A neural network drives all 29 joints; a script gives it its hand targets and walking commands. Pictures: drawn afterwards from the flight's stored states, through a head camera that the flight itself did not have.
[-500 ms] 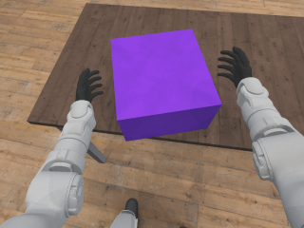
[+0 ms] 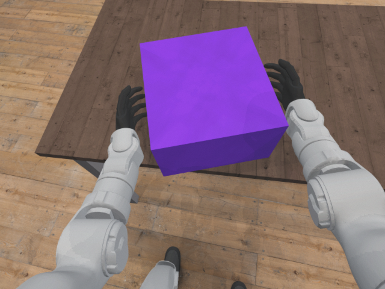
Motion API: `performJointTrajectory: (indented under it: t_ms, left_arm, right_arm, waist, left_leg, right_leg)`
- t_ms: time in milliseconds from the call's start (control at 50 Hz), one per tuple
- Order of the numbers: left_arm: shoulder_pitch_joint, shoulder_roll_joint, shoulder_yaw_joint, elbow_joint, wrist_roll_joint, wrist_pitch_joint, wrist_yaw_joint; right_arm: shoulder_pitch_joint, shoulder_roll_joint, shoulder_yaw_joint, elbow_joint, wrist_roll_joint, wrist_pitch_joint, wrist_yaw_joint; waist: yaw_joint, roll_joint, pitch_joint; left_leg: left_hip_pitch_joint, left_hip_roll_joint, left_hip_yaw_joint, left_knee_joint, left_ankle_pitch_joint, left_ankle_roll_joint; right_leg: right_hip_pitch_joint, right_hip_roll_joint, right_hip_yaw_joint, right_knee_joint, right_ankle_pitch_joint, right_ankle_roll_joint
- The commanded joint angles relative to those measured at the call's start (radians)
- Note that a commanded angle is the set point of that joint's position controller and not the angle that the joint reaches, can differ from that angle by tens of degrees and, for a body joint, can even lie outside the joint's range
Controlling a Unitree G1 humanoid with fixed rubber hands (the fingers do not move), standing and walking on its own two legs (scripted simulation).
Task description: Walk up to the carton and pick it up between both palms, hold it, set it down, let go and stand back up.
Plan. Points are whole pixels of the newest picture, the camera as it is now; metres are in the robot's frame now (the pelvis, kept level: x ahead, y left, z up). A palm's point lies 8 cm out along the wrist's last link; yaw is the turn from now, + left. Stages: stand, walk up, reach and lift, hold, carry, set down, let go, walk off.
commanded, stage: reach and lift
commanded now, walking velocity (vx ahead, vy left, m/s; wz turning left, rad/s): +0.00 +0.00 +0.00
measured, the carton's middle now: (205, 101) +0.49 +0.08 +0.01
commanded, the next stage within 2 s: none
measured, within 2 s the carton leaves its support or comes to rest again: neither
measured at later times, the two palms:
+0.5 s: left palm (124, 124) +0.39 +0.23 +0.03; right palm (285, 101) +0.50 -0.09 +0.05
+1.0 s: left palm (124, 127) +0.39 +0.23 +0.03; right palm (285, 101) +0.49 -0.09 +0.05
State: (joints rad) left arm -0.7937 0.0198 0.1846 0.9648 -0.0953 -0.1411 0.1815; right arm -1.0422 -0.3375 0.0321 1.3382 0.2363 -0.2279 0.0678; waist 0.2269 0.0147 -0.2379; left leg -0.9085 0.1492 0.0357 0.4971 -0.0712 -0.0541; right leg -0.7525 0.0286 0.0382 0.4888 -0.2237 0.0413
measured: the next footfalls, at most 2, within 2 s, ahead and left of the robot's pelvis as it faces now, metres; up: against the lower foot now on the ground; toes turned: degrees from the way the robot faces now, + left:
none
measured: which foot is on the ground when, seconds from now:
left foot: down 0.00-1.00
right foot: down 0.00-1.00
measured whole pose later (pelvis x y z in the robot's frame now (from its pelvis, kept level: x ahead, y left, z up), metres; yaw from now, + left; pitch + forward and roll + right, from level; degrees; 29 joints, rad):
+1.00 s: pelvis +0.03 -0.01 +0.02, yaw +2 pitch +22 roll -1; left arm -0.66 -0.08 0.50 0.89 0.26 -0.24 0.12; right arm -0.91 -0.15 -0.47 1.32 -0.34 -0.36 0.04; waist 0.17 -0.03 -0.17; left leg -0.64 0.12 0.05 0.28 -0.02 -0.06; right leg -0.49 0.00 0.03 0.29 -0.18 0.03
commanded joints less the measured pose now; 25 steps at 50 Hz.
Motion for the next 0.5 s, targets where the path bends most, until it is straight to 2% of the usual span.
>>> performJointTrajectory:
  t_ms: [0,20,40,60,80,100,120,140,160,180,200,220,260,280,300,320,340,360,380,400,420,440,460,480]
  left_arm:
    - [-0.440,0.084,0.025,-0.263,0.068,-0.060,0.004]
    - [-0.418,0.049,-0.010,-0.230,0.059,-0.055,0.006]
    - [-0.439,0.052,0.010,-0.261,0.079,-0.056,0.004]
    - [-0.424,0.017,-0.003,-0.238,0.084,-0.057,-0.001]
    - [-0.427,0.008,0.012,-0.243,0.105,-0.057,0.001]
    - [-0.460,0.005,0.018,-0.223,0.105,-0.055,0.006]
    - [-0.458,0.001,0.011,-0.264,0.105,-0.070,0.008]
    - [-0.497,-0.001,0.010,-0.263,0.108,-0.068,0.014]
    - [-0.484,-0.033,0.000,-0.286,0.121,-0.080,0.016]
    - [-0.459,-0.045,0.015,-0.269,0.147,-0.069,0.017]
    - [-0.456,-0.032,0.038,-0.239,0.148,-0.072,0.012]
    - [-0.443,-0.044,0.037,-0.227,0.161,-0.068,0.008]
    - [-0.437,-0.066,0.054,-0.253,0.191,-0.078,0.009]
    - [-0.466,-0.044,0.063,-0.232,0.188,-0.080,0.007]
    - [-0.461,-0.070,0.048,-0.231,0.193,-0.082,0.003]
    - [-0.461,-0.074,0.068,-0.243,0.214,-0.086,0.003]
    - [-0.467,-0.107,0.042,-0.272,0.213,-0.086,0.001]
    - [-0.474,-0.116,0.051,-0.244,0.229,-0.086,-0.003]
    - [-0.480,-0.123,0.055,-0.256,0.236,-0.082,0.004]
    - [-0.449,-0.138,0.073,-0.234,0.232,-0.090,-0.003]
    - [-0.470,-0.143,0.074,-0.239,0.259,-0.087,-0.006]
    - [-0.439,-0.172,0.054,-0.242,0.256,-0.089,-0.012]
    - [-0.476,-0.200,0.064,-0.256,0.272,-0.090,-0.020]
    - [-0.475,-0.221,0.066,-0.233,0.288,-0.087,-0.031]
  right_arm:
    - [-0.543,-0.117,-0.063,-0.226,-0.043,-0.074,-0.018]
    - [-0.511,-0.118,-0.075,-0.198,-0.051,-0.067,-0.013]
    - [-0.496,-0.085,-0.085,-0.196,-0.062,-0.063,-0.019]
    - [-0.497,-0.084,-0.084,-0.185,-0.063,-0.064,-0.012]
    - [-0.503,-0.075,-0.100,-0.205,-0.098,-0.065,-0.014]
    - [-0.501,-0.045,-0.134,-0.198,-0.098,-0.063,-0.019]
    - [-0.505,-0.039,-0.123,-0.238,-0.123,-0.070,-0.014]
    - [-0.517,-0.047,-0.159,-0.218,-0.136,-0.061,-0.016]
    - [-0.523,-0.019,-0.168,-0.245,-0.158,-0.078,-0.016]
    - [-0.503,-0.017,-0.190,-0.184,-0.179,-0.071,-0.019]
    - [-0.511,-0.015,-0.148,-0.237,-0.164,-0.083,-0.019]
    - [-0.501,-0.004,-0.176,-0.239,-0.185,-0.083,-0.017]
    - [-0.486,0.034,-0.183,-0.246,-0.212,-0.084,-0.017]
    - [-0.508,0.023,-0.204,-0.227,-0.208,-0.076,-0.022]
    - [-0.496,0.044,-0.220,-0.206,-0.241,-0.078,-0.018]
    - [-0.489,0.059,-0.224,-0.232,-0.247,-0.078,-0.013]
    - [-0.489,0.064,-0.239,-0.215,-0.252,-0.084,-0.011]
    - [-0.480,0.096,-0.241,-0.209,-0.268,-0.089,-0.003]
    - [-0.491,0.082,-0.236,-0.235,-0.277,-0.085,0.000]
    - [-0.475,0.122,-0.254,-0.236,-0.301,-0.095,0.000]
    - [-0.474,0.118,-0.279,-0.205,-0.316,-0.093,0.005]
    - [-0.471,0.118,-0.307,-0.209,-0.356,-0.103,0.004]
    - [-0.481,0.178,-0.302,-0.246,-0.363,-0.104,0.010]
    - [-0.477,0.222,-0.283,-0.215,-0.364,-0.102,0.023]
  waist:
    - [-0.016,-0.140,-0.868]
    - [-0.027,-0.118,-0.817]
    - [-0.038,-0.128,-0.837]
    - [-0.032,-0.106,-0.813]
    - [-0.047,-0.123,-0.819]
    - [-0.056,-0.110,-0.791]
    - [-0.029,-0.131,-0.868]
    - [-0.051,-0.115,-0.845]
    - [-0.042,-0.095,-0.878]
    - [-0.049,-0.082,-0.840]
    - [-0.023,-0.079,-0.838]
    - [-0.043,-0.109,-0.823]
    - [-0.037,-0.080,-0.832]
    - [-0.040,-0.106,-0.826]
    - [-0.037,-0.107,-0.792]
    - [-0.025,-0.081,-0.808]
    - [-0.061,-0.067,-0.810]
    - [-0.043,-0.074,-0.793]
    - [-0.050,-0.078,-0.809]
    - [-0.026,-0.114,-0.810]
    - [-0.060,-0.069,-0.766]
    - [-0.057,-0.082,-0.785]
    - [-0.059,-0.076,-0.791]
    - [-0.066,-0.077,-0.772]
  left_leg:
    - [0.698,-0.119,0.079,0.104,0.458,-0.030]
    - [0.733,-0.113,0.069,0.095,0.464,-0.030]
    - [0.733,-0.114,0.080,0.097,0.470,-0.026]
    - [0.741,-0.117,0.085,0.080,0.462,-0.033]
    - [0.731,-0.114,0.083,0.084,0.437,-0.028]
    - [0.735,-0.124,0.080,0.073,0.407,-0.017]
    - [0.725,-0.117,0.084,0.084,0.458,-0.029]
    - [0.733,-0.118,0.081,0.070,0.413,-0.019]
    - [0.744,-0.123,0.087,0.086,0.473,-0.024]
    - [0.769,-0.116,0.089,0.070,0.475,-0.025]
    - [0.763,-0.120,0.091,0.078,0.489,-0.023]
    - [0.758,-0.123,0.092,0.064,0.461,-0.021]
    - [0.773,-0.126,0.090,0.054,0.458,-0.016]
    - [0.746,-0.123,0.091,0.049,0.434,-0.009]
    - [0.741,-0.124,0.096,0.041,0.416,-0.010]
    - [0.769,-0.125,0.097,0.040,0.448,0.001]
    - [0.800,-0.116,0.082,0.050,0.474,-0.010]
    - [0.798,-0.119,0.098,0.035,0.448,-0.016]
    - [0.811,-0.114,0.095,0.017,0.441,-0.007]
    - [0.816,-0.120,0.098,0.035,0.479,-0.004]
    - [0.833,-0.122,0.094,0.023,0.465,-0.004]
    - [0.844,-0.119,0.092,0.024,0.497,-0.003]
    - [0.850,-0.122,0.089,0.027,0.498,-0.001]
    - [0.862,-0.120,0.089,0.017,0.514,0.003]
  right_leg:
    - [0.221,0.095,-0.107,-0.033,0.389,0.014]
    - [0.202,0.094,-0.107,-0.040,0.354,0.007]
    - [0.212,0.089,-0.103,-0.053,0.381,0.013]
    - [0.215,0.095,-0.113,-0.061,0.345,0.010]
    - [0.199,0.092,-0.109,-0.062,0.340,0.010]
    - [0.188,0.083,-0.107,-0.080,0.316,0.010]
    - [0.221,0.090,-0.105,-0.058,0.344,0.009]
    - [0.207,0.078,-0.108,-0.070,0.322,0.014]
    - [0.207,0.081,-0.110,-0.067,0.354,0.008]
    - [0.198,0.083,-0.108,-0.087,0.339,0.005]
    - [0.222,0.077,-0.101,-0.074,0.372,0.006]
    - [0.219,0.085,-0.111,-0.096,0.337,0.010]
    - [0.258,0.075,-0.099,-0.089,0.384,0.011]
    - [0.246,0.076,-0.094,-0.088,0.353,0.009]
    - [0.265,0.076,-0.098,-0.100,0.315,0.003]
    - [0.284,0.066,-0.097,-0.102,0.342,0.002]
    - [0.227,0.071,-0.105,-0.110,0.330,-0.003]
    - [0.246,0.075,-0.109,-0.121,0.309,-0.008]
    - [0.235,0.071,-0.102,-0.126,0.307,0.002]
    - [0.225,0.068,-0.108,-0.114,0.318,-0.001]
    - [0.211,0.067,-0.114,-0.142,0.286,-0.005]
    - [0.234,0.068,-0.116,-0.155,0.301,-0.010]
    - [0.237,0.060,-0.112,-0.149,0.313,-0.007]
    - [0.235,0.063,-0.113,-0.155,0.322,-0.012]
